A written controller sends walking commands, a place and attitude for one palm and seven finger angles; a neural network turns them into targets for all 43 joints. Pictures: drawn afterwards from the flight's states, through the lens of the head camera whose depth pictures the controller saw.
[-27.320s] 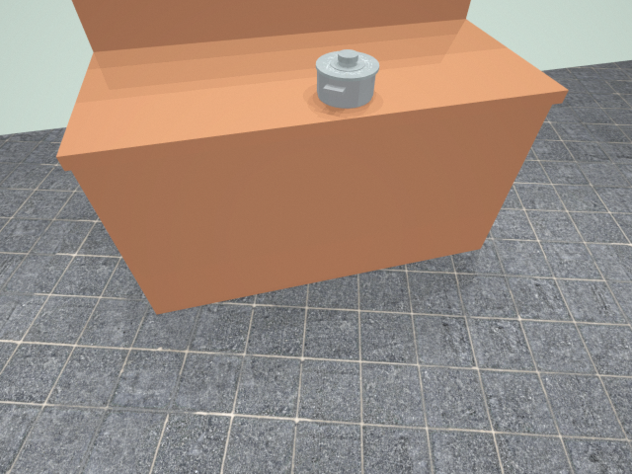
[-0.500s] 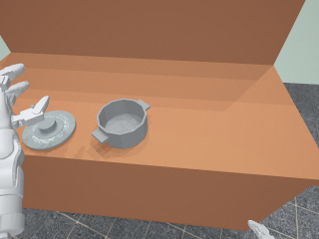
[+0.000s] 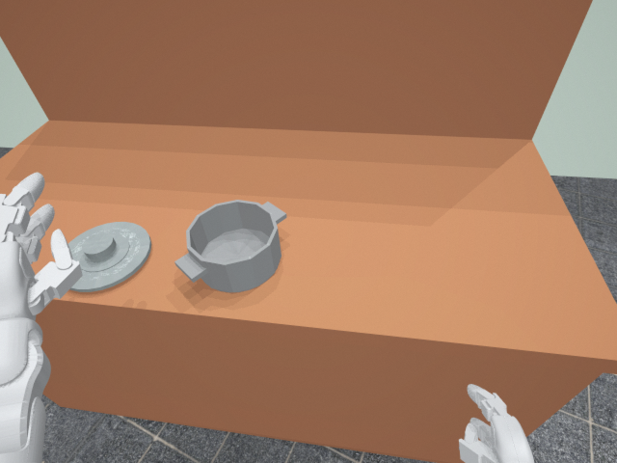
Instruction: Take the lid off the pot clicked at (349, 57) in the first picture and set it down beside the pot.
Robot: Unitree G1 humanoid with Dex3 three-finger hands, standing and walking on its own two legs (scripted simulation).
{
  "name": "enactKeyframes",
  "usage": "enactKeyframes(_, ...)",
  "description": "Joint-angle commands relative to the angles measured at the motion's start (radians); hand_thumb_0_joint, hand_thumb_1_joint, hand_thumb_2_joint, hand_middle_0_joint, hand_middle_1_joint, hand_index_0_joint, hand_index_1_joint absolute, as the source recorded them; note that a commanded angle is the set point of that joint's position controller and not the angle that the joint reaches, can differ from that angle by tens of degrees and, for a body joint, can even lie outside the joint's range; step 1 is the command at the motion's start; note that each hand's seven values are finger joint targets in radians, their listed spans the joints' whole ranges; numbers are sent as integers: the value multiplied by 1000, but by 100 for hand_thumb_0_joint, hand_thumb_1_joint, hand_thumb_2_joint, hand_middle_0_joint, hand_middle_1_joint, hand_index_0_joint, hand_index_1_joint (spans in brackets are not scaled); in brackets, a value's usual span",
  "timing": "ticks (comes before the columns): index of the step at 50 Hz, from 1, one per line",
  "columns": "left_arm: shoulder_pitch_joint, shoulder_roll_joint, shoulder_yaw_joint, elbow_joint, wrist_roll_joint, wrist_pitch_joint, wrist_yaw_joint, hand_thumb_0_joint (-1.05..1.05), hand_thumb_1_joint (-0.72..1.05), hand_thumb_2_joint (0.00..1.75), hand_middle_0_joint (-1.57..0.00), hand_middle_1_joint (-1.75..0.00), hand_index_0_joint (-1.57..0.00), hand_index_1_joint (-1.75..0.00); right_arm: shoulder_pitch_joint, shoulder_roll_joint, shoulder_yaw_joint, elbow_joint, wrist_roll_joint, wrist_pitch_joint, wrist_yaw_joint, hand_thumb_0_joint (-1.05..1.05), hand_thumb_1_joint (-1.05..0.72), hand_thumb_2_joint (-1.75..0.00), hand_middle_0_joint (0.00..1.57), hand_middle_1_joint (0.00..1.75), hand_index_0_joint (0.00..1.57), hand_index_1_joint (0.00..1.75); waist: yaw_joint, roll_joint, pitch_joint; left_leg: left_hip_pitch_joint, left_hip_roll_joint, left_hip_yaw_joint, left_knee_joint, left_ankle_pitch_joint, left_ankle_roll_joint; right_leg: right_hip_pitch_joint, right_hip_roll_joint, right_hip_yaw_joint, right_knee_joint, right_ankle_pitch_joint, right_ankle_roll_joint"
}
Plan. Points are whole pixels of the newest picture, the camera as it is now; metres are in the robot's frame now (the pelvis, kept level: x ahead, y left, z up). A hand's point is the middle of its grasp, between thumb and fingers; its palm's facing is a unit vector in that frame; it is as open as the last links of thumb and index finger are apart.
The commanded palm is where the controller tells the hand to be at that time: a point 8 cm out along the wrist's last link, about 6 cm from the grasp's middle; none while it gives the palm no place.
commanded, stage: draw the hand back to the body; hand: left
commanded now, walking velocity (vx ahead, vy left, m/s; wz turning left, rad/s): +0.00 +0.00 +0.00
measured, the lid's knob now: (99, 245) +0.45 +0.43 -0.01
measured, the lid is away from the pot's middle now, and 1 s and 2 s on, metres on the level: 0.25 0.25 0.25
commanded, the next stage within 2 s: step back with the hand held close in 0.68 s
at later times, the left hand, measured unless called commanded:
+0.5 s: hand (46, 341) +0.18 +0.27 +0.16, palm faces +0.38 -0.86 -0.33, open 7.4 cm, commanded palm +0.12 +0.31 +0.18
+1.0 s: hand (7, 344) +0.17 +0.30 +0.17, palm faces +0.35 -0.85 -0.39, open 7.4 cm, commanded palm +0.10 +0.34 +0.18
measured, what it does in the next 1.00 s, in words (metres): shifts its weight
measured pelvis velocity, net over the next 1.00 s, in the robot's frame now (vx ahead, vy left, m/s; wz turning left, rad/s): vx -0.03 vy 0.06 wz -0.01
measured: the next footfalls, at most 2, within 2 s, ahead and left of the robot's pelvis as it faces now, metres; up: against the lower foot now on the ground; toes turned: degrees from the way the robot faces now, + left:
right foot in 1.74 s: -0.10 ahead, -0.07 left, +0.00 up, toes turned -3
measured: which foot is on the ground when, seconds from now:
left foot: down 0.00-1.00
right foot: down 0.00-1.00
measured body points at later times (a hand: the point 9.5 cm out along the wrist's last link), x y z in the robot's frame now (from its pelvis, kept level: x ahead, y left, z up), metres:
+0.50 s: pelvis -0.01 +0.03 +0.00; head -0.04 +0.02 +0.45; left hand +0.16 +0.32 +0.18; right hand +0.18 -0.19 -0.07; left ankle +0.00 +0.15 -0.74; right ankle -0.04 -0.09 -0.74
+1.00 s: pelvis -0.03 +0.06 +0.00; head -0.01 +0.08 +0.45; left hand +0.15 +0.35 +0.19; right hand +0.16 -0.16 -0.07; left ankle +0.00 +0.15 -0.74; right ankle -0.04 -0.09 -0.74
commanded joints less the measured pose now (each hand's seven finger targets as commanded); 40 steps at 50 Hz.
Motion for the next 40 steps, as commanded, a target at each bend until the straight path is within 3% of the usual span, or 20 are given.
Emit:
enactKeyframes(1,-150,229,79,-295,-8,-78,16,0,90,90,-20,-30,-20,-30,-131,-88,-37,-162,-2,-67,-7,0,-90,-90,20,30,20,30,-2,-16,-144,127,-42,61,-9,238,77,-58,-51,12,-78,375,34)
enactKeyframes(4,-101,246,106,-337,-5,-83,20,0,90,90,-20,-30,-20,-30,-134,-88,-40,-158,-5,-67,-9,0,-90,-90,20,30,20,30,1,-25,-130,125,-42,61,-12,242,75,-56,-51,10,-83,369,33)
enactKeyframes(6,-67,227,97,-385,-3,-90,19,0,90,90,-20,-30,-20,-30,-139,-82,-39,-166,-9,-72,-11,0,-90,-90,20,30,20,30,7,-13,-144,133,-39,61,-16,247,74,-52,-52,7,-79,365,32)
enactKeyframes(10,44,168,51,-402,-3,-86,12,0,90,90,-20,-30,-20,-30,-144,-77,-37,-167,-14,-76,-8,0,-90,-90,20,30,20,30,4,-30,-101,119,-36,58,-21,225,73,-73,-49,0,-88,327,33)
enactKeyframes(13,96,176,60,-478,0,-89,15,0,90,90,-20,-30,-20,-30,-147,-75,-38,-176,-16,-81,-8,0,-90,-90,20,30,20,30,12,-13,-111,124,-32,54,-26,226,71,-68,-52,1,-87,315,30)
enactKeyframes(14,122,187,74,-475,0,-89,16,0,90,90,-20,-30,-20,-30,-147,-75,-36,-171,-18,-82,-8,0,-90,-90,20,30,20,30,10,-36,-86,110,-34,50,-27,216,70,-72,-49,-1,-91,301,29)
enactKeyframes(16,155,166,57,-517,3,-92,14,0,90,90,-20,-30,-20,-30,-150,-69,-35,-179,-20,-83,-6,0,-90,-90,20,30,20,30,14,-8,-94,109,-30,48,-34,200,66,-73,-51,-2,-92,272,27)
enactKeyframes(22,290,121,19,-585,9,-85,13,0,90,90,-20,-30,-20,-30,-152,-65,-31,-188,-26,-91,-2,0,-90,-90,20,30,20,30,17,-10,-54,82,-23,32,-49,167,59,-88,-47,-11,-95,214,22)
enactKeyframes(26,353,125,18,-678,18,-90,17,0,90,90,-20,-30,-20,-30,-152,-59,-30,-200,-28,-100,-1,0,-90,-90,20,30,20,30,21,23,-70,78,-21,22,-55,145,54,-84,-47,-9,-92,178,16)
enactKeyframes(29,294,138,21,-686,21,-82,26,0,90,90,-20,-30,-20,-30,-151,-63,-26,-191,-27,-101,-5,0,-90,-90,20,30,20,30,8,10,-36,60,-20,11,-64,117,49,-94,-42,-10,-95,148,14)
enactKeyframes(32,318,104,4,-638,21,-71,30,0,90,90,-20,-30,-20,-30,-145,-60,-26,-186,-29,-100,-11,0,-90,-90,20,30,20,30,10,8,-12,54,-20,9,-67,84,49,-114,-42,-12,-104,114,14)
enactKeyframes(36,328,90,-17,-675,28,-70,26,0,90,90,-20,-30,-20,-30,-150,-59,-24,-196,-31,-104,-6,0,-90,-90,20,30,20,30,15,11,-41,54,-17,-3,-77,74,46,-98,-41,-13,-90,105,13)
enactKeyframes(38,320,106,-7,-708,31,-71,30,0,90,90,-20,-30,-20,-30,-150,-61,-24,-197,-33,-109,-5,0,-90,-90,20,30,20,30,18,41,-58,58,-16,-11,-84,78,44,-85,-41,-11,-81,114,10)
enactKeyframes(39,321,143,28,-718,30,-73,36,0,90,90,-20,-30,-20,-30,-145,-63,-24,-194,-34,-112,-5,0,-90,-90,20,30,20,30,19,42,-62,51,-16,-14,-84,75,42,-74,-38,-10,-77,115,8)
enactKeyframes(40,119,310,208,-839,30,-135,44,0,90,90,-20,-30,-20,-30,-127,-89,-27,-231,-33,-87,-2,0,-90,-90,20,30,20,30,4,-5,42,-75,6,-27,-66,-39,80,-113,-76,72,-108,160,26)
